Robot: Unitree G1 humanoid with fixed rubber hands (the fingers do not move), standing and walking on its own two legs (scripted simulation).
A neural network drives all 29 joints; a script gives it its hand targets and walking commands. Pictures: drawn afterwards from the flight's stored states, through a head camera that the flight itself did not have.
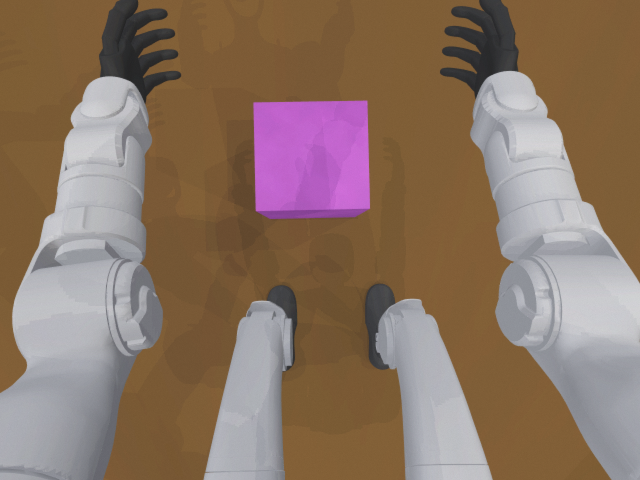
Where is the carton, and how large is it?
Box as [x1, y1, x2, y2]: [253, 101, 369, 218]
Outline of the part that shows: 366,101 253,102 256,211 269,218 355,216 368,209 369,186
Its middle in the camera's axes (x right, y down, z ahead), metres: -0.02 -0.15 +0.84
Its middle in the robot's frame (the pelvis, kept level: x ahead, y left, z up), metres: +0.51 +0.03 -0.52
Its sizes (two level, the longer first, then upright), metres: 0.210 0.200 0.250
